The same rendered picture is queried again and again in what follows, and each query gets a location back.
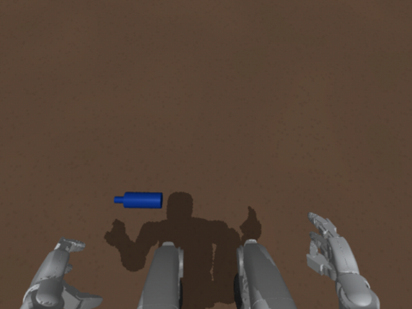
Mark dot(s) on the right robot hand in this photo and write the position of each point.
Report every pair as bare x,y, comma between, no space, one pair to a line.
336,257

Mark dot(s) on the left robot hand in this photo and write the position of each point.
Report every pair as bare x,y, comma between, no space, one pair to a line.
56,265

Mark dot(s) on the right robot arm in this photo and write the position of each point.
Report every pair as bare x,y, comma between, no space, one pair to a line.
354,292

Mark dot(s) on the bottle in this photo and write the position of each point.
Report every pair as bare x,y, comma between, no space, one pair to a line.
147,200

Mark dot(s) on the left robot arm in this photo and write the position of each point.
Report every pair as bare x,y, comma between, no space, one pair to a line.
44,294

